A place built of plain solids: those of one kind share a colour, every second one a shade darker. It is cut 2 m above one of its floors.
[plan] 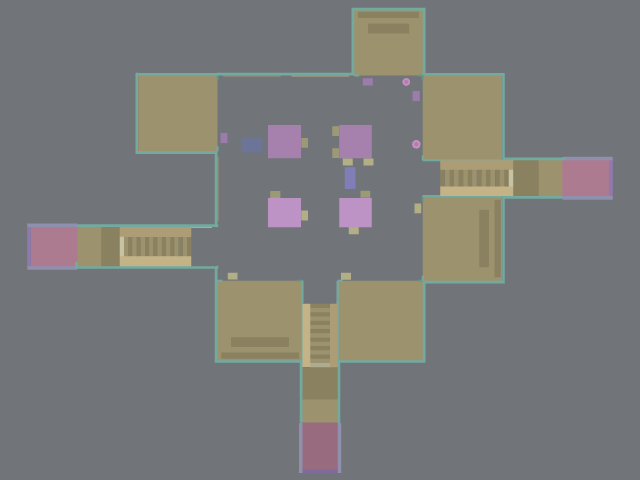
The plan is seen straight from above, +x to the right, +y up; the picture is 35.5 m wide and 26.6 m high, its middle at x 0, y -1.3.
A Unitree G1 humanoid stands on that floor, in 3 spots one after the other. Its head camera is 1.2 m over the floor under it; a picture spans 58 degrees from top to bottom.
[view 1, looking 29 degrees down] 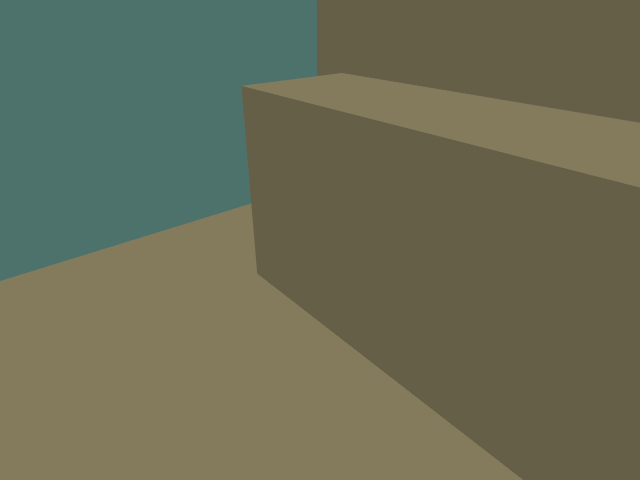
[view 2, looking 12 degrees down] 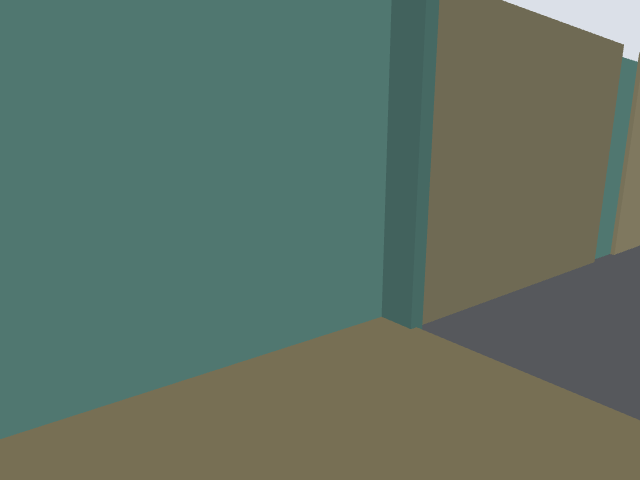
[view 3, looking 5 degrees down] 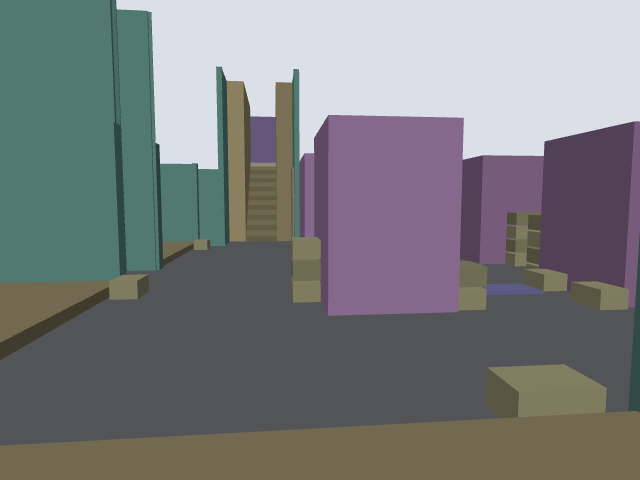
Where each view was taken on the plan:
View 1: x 7.89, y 5.47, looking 50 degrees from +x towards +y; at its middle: piece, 1.65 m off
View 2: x -7.88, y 5.71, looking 53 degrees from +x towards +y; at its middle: wall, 2.69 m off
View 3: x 7.89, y -1.21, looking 174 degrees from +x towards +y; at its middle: crates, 5.86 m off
